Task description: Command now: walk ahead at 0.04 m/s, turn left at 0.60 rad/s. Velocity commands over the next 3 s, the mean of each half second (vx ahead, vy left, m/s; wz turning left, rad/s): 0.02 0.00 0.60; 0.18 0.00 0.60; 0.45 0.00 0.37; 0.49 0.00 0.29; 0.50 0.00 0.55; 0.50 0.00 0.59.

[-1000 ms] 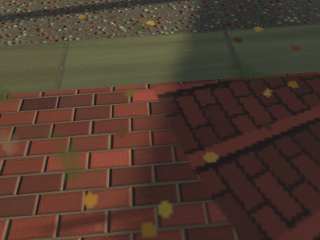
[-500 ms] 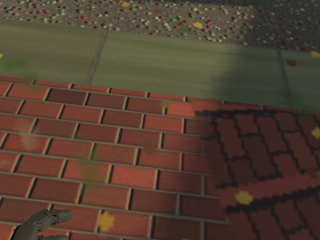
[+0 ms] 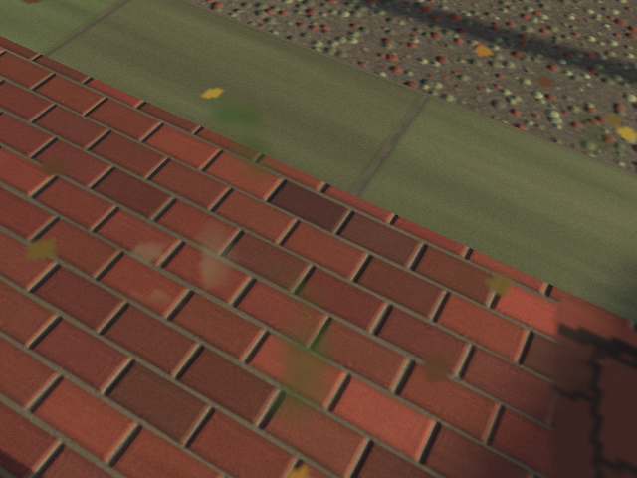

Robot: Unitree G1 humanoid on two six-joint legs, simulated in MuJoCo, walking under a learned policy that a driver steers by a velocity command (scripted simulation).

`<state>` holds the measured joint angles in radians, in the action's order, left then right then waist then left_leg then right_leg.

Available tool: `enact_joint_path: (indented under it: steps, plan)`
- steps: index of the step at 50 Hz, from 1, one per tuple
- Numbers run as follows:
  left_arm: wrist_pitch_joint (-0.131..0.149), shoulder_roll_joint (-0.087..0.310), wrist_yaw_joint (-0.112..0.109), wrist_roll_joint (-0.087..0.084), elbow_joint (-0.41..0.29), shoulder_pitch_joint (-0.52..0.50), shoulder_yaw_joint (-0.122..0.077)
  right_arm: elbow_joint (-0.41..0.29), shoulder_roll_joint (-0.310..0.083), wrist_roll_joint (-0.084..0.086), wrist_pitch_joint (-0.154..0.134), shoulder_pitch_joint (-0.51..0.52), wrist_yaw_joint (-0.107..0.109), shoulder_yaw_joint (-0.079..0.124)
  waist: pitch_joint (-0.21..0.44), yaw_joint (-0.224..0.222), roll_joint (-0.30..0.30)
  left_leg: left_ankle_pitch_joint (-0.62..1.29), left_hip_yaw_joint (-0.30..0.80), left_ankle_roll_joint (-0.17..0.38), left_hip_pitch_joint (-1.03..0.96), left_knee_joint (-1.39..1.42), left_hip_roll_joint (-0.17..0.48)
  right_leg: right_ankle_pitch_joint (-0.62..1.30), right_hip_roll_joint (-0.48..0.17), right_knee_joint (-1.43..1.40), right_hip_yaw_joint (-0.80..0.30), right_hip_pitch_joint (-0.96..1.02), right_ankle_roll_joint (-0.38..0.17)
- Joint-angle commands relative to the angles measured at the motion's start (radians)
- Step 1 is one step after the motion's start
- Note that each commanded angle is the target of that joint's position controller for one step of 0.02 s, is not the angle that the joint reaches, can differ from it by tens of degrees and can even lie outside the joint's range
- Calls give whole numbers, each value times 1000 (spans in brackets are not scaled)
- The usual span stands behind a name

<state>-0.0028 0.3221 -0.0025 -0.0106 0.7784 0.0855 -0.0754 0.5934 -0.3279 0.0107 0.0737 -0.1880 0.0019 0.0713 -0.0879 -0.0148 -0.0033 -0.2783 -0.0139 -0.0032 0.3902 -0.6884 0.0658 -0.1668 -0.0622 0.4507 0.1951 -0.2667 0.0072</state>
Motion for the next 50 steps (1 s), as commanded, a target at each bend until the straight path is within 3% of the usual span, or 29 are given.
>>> enact_joint_path:
  steps: [1,2,3,4,5,6,7,9,14,20,23,24,25,26,27,28,29,30,32,34,36,39,43,45,46,47,48,49,50]
  plan:
    - [-3,107,1,-10,-36,-17,-24,-32,-134,-11,-10,-125,4,56,149,58,-4,150,32,77,-257,216,-19,-87,-176,43,-98,-42,-77]
    - [-7,48,7,30,-49,15,-6,-52,-245,-10,-15,-140,24,79,134,23,296,455,374,180,-357,322,219,-367,-34,372,16,-252,33]
    - [-6,81,-6,33,-98,-78,-16,-81,-284,-39,-36,-118,17,79,132,63,309,401,571,342,-264,379,310,-502,73,584,-147,-380,55]
    - [-8,116,-12,16,-95,-94,-28,-77,-238,-43,-58,-96,8,67,137,64,202,359,493,328,-261,388,269,-443,48,673,-222,-397,43]
    - [-9,120,-16,6,-87,-67,-33,-74,-209,-30,-72,-54,8,59,133,33,166,320,421,274,-256,374,222,-353,33,676,-242,-400,32]
    - [-9,120,-23,12,-63,-46,-37,-79,-180,-16,-74,-18,11,52,145,20,121,291,382,230,-268,361,185,-293,21,663,-252,-394,33]
    - [-9,123,-25,21,-60,-39,-39,-83,-168,-8,-71,9,16,44,150,10,124,342,358,217,-259,352,167,-248,25,665,-250,-377,43]
    - [-5,107,-20,14,-56,-23,-38,-91,-152,-15,-68,10,25,35,188,1,133,429,336,222,-258,340,142,-197,46,674,-250,-326,60]
    - [0,73,-13,7,-72,-64,-22,-89,-169,-8,-54,-16,35,44,184,33,140,361,379,230,-297,316,119,-178,70,425,-269,-286,83]
    - [15,88,6,-2,-78,-43,-24,-95,-176,-4,-39,11,20,51,178,38,169,348,502,233,-245,289,102,-215,103,228,-282,-148,62]
    - [27,88,17,1,-66,24,-30,-100,-166,14,-31,55,21,49,191,-5,163,352,526,189,-225,237,58,-89,106,2,-267,-21,30]
    - [29,106,15,8,-55,60,-37,-101,-151,19,-30,57,25,46,196,-18,138,264,502,147,-165,202,21,34,63,-91,-278,79,7]
    - [24,170,9,24,-61,83,-51,-98,-102,8,-30,11,26,33,223,6,-25,0,394,86,-42,36,-66,118,-125,-127,-439,202,-63]
    - [16,234,7,45,-55,60,-62,-120,-108,14,-37,-11,28,38,149,43,-288,-343,190,21,172,-142,-224,284,-301,-163,-672,189,-234]
    - [21,174,1,45,-85,24,-47,-97,-194,-8,-44,-30,30,64,140,29,-205,-355,195,-25,190,-369,-145,299,-360,-161,-685,144,-303]
    - [22,122,-8,37,-99,-23,-31,-73,-218,2,-41,-38,26,79,127,46,-145,-288,190,-37,184,-448,-128,277,-302,-145,-582,121,-269]
    - [18,103,-14,26,-105,-57,-25,-51,-195,4,-31,-52,28,78,109,58,-120,-233,175,-55,190,-485,-119,228,-234,-134,-491,119,-222]
    - [17,92,-20,12,-107,-59,-21,-48,-171,2,-23,-51,28,73,96,45,-124,-183,169,-70,227,-520,-114,229,-212,-129,-447,143,-210]
    - [7,97,-30,15,-101,-24,-19,-59,-124,13,-19,-22,21,57,87,21,-129,-137,116,-89,234,-494,-101,278,-178,-137,-360,159,-216]
    - [-1,115,-36,16,-87,59,-26,-86,-101,20,-23,41,16,43,108,-38,-149,-95,74,-94,283,-389,-66,47,-191,-186,-358,252,-224]
    - [1,141,-35,9,-80,100,-34,-105,-95,14,-29,77,7,35,109,-68,-168,-100,55,-91,285,-298,-37,-135,-219,-229,-380,289,-226]
    - [13,177,-22,1,-81,106,-46,-120,-74,6,-44,98,-8,20,90,-74,-158,-108,15,-62,211,-161,-10,-207,-241,-265,-341,253,-213]
    - [34,199,6,-19,-72,102,-54,-107,-75,12,-55,61,-22,18,60,-45,-149,-88,-43,-3,33,16,-19,-204,-241,-265,-255,148,-191]
    - [35,195,17,-34,-66,81,-52,-76,-71,12,-57,-15,-26,21,70,13,-121,-9,-83,32,-111,153,-44,-201,-232,-194,-201,91,-165]
    - [37,169,19,-34,-62,84,-44,-43,-84,14,-57,-91,-23,32,93,50,-90,5,-102,53,-247,193,-78,-175,-206,-100,-153,19,-140]
    - [42,115,21,-17,-62,90,-25,-3,-135,22,-57,-222,-16,60,151,109,-6,-16,-45,90,-440,220,-78,-106,-150,119,-72,-85,-95]
    - [53,25,22,27,-129,30,6,6,-266,19,-64,-346,0,92,175,142,296,-89,420,222,-631,340,185,-345,-13,559,11,-411,6]
    - [80,62,21,9,-175,-28,-1,-30,-273,14,-98,-313,-14,80,184,137,269,-276,776,372,-623,471,298,-432,76,744,-195,-636,15]
    - [99,130,30,-23,-178,-42,-17,-31,-187,9,-121,-272,-22,55,115,126,192,-281,694,356,-593,493,293,-357,12,777,-254,-684,-9]
